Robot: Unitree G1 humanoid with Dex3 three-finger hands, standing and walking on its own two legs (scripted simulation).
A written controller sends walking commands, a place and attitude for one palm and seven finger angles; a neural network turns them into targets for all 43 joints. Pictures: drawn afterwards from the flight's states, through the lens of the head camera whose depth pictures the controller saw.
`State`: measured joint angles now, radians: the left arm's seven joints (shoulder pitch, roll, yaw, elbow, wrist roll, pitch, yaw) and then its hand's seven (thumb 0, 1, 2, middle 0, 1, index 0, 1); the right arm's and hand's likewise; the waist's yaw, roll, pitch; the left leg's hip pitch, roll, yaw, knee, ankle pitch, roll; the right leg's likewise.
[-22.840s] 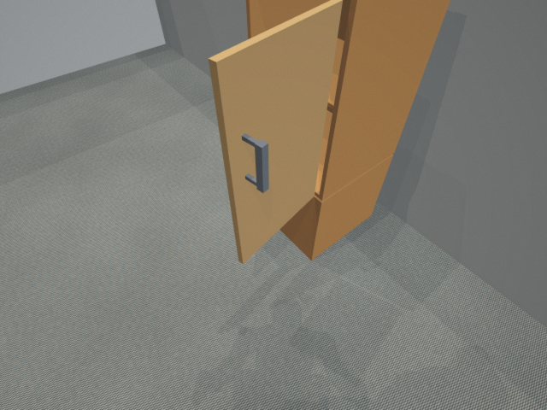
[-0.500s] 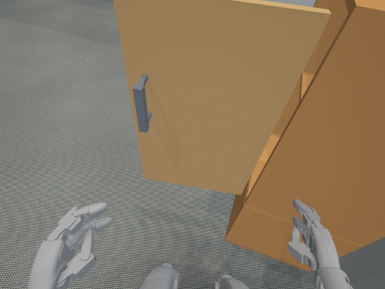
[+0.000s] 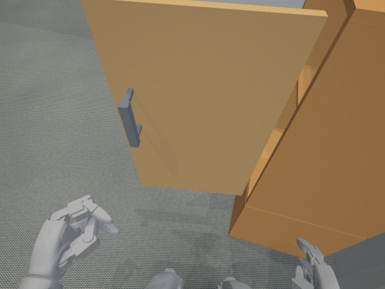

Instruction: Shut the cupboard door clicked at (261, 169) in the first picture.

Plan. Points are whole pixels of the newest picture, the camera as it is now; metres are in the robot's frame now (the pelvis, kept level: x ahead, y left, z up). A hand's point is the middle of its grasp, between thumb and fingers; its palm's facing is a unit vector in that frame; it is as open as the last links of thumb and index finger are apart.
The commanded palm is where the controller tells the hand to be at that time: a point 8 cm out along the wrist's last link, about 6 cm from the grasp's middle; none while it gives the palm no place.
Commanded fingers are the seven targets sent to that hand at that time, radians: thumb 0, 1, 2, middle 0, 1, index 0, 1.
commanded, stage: raise the hand and make a fist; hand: left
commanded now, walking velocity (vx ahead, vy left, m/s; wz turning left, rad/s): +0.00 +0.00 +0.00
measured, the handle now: (132, 119) +0.43 +0.16 +0.10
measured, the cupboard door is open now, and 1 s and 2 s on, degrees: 100 100 100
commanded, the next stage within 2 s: bring the fist close to the handle in 0.92 s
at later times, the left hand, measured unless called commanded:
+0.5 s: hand (74, 221) +0.21 +0.21 +0.10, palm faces -0.01 -1.00 -0.06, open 3.1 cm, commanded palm +0.19 +0.26 +0.10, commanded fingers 0.00 0.90 0.90 -1.30 -1.50 -1.30 -1.50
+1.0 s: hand (82, 217) +0.22 +0.20 +0.10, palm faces +0.00 -1.00 -0.07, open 3.1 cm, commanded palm +0.20 +0.25 +0.10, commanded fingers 0.00 0.90 0.90 -1.30 -1.50 -1.30 -1.50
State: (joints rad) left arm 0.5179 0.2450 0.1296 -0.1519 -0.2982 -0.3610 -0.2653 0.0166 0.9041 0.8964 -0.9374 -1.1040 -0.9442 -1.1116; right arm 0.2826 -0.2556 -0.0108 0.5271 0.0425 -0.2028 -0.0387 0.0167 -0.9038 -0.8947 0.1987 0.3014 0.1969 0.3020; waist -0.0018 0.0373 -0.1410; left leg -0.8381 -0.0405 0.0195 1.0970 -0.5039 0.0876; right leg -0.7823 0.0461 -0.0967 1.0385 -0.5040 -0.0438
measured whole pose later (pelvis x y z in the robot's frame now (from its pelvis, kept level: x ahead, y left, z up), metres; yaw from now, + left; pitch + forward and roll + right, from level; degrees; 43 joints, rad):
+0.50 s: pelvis +0.00 +0.02 +0.02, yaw +1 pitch +9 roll -4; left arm 0.39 0.28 0.14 -0.12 -0.27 -0.27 -0.22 0.02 0.90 0.90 -1.29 -1.48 -1.29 -1.49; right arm 0.26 -0.23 0.06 0.50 0.05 -0.20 -0.03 0.01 -0.90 -0.89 0.20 0.30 0.20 0.30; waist 0.00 0.04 -0.12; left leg -0.68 -0.06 0.02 0.96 -0.44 0.10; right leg -0.61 0.03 -0.09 0.89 -0.44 -0.02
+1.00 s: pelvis +0.00 +0.01 +0.03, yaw +1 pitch +9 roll -3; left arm 0.39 0.28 0.14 -0.10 -0.27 -0.28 -0.21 0.02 0.90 0.90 -1.30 -1.50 -1.30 -1.50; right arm 0.27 -0.25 0.04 0.53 0.05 -0.22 -0.03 0.02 -0.90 -0.89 0.20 0.30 0.20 0.30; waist -0.01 0.04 -0.11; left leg -0.64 -0.06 0.02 0.92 -0.43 0.09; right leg -0.59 0.04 -0.09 0.86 -0.43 -0.03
